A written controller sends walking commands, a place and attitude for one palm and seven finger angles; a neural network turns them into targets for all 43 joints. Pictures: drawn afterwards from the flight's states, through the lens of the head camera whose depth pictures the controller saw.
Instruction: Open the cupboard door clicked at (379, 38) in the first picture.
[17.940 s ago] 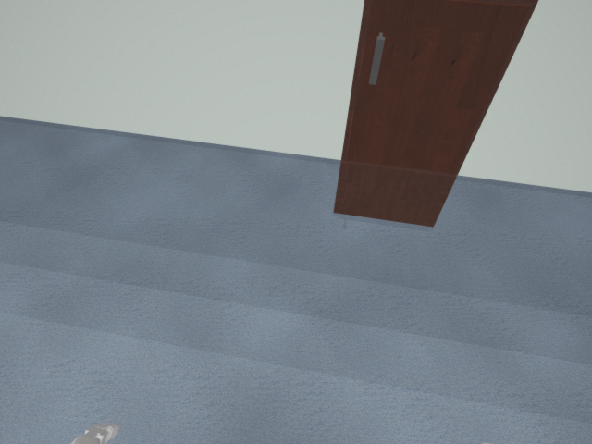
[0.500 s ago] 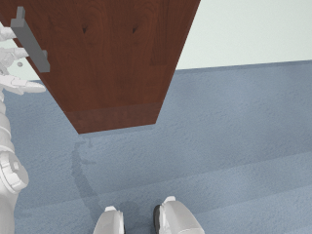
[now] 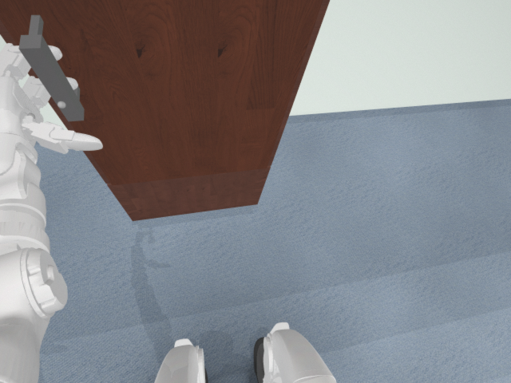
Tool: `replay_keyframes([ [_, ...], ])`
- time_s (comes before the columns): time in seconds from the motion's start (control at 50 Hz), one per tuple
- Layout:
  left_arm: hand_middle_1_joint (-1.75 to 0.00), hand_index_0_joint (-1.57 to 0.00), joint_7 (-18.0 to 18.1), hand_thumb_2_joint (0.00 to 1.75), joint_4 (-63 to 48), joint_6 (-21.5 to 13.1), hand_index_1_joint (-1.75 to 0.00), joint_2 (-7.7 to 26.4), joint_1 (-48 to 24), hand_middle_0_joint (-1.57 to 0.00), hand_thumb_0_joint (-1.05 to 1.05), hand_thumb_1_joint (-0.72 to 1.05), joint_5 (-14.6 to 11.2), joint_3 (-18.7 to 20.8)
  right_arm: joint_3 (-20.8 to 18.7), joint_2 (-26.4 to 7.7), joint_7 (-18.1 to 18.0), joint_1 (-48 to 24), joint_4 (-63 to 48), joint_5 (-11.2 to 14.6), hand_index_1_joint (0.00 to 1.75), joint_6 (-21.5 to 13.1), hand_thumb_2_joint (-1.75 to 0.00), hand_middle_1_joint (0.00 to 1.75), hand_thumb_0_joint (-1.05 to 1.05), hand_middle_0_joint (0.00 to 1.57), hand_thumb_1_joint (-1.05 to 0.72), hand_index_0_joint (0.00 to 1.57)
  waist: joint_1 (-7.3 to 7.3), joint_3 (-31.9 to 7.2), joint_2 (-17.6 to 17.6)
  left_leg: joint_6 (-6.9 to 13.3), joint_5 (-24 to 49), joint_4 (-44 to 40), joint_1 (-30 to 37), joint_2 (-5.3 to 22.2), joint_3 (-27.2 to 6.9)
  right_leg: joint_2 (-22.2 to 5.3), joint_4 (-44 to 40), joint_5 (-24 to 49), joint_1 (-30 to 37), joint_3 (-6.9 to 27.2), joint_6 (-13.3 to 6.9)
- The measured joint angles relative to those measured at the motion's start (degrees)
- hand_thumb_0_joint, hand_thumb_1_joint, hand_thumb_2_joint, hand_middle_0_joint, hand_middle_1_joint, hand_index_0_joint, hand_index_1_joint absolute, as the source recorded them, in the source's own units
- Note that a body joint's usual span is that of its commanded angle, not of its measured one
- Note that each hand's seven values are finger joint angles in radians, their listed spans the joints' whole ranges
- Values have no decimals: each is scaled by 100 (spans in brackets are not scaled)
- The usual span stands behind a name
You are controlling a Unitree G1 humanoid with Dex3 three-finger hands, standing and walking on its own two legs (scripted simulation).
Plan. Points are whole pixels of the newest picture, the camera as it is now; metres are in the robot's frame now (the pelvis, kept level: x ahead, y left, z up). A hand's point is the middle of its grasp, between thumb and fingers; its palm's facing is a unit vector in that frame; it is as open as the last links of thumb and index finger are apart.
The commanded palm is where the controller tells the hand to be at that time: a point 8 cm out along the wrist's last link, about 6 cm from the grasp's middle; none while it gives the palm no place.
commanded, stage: slide the fingers in behind the handle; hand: left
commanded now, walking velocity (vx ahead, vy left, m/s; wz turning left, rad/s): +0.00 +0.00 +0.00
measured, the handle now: (57, 72) +0.56 +0.25 +0.07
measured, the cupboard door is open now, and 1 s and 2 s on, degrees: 0 1 9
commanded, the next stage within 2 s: close the thumb around the handle in 0.70 s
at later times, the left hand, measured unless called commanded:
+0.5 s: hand (74, 109) +0.50 +0.22 +0.07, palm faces +0.11 -0.99 -0.01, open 14.1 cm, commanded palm +0.47 +0.26 +0.06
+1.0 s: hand (69, 105) +0.51 +0.23 +0.07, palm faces +0.11 -0.99 +0.00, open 12.9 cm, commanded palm +0.48 +0.26 +0.06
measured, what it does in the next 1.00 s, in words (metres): stands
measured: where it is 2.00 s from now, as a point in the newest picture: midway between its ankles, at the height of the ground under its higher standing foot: outside the picture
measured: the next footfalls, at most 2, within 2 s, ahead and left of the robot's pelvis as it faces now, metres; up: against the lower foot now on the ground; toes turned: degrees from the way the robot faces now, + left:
none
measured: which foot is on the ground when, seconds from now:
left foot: down 0.00-1.00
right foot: down 0.00-1.00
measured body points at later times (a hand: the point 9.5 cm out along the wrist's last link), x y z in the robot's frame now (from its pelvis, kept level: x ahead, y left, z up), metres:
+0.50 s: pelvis +0.00 -0.01 +0.00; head +0.13 +0.02 +0.43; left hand +0.49 +0.27 +0.07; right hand +0.01 -0.27 -0.11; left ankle -0.02 +0.09 -0.66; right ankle +0.03 -0.12 -0.66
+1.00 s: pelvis -0.01 +0.00 +0.00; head +0.14 +0.03 +0.42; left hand +0.49 +0.28 +0.07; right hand +0.00 -0.26 -0.11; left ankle -0.02 +0.09 -0.66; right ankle +0.03 -0.12 -0.66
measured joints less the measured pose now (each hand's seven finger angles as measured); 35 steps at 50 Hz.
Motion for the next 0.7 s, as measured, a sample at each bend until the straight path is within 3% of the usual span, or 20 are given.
replay_keyframes([
  [0.32,-120,-28,455,30,-131,-85,-120,-337,204,-29,-1,-50,59,-86,-43,75,80,-5,-5,-32,30,-31,-89,30,0,20,-91,20,48,-39,47,-28,15,-87,150,4,54,9,1,-13,87,56,-27],
  [0.44,-119,-27,372,30,-59,-153,-120,-384,257,-28,-1,-50,19,-150,-39,65,70,-19,50,1,30,-30,-89,30,0,20,-91,20,100,-38,32,-37,29,-134,261,0,33,8,-40,-12,204,37,-40],
  [0.7,-120,-29,209,30,78,-175,-120,-234,57,-29,-1,-50,32,-111,-56,-24,5,-98,15,-3,30,-104,-89,30,0,20,-91,20,57,-1,-9,-31,43,-24,91,-20,13,-14,62,-2,47,21,-39],
])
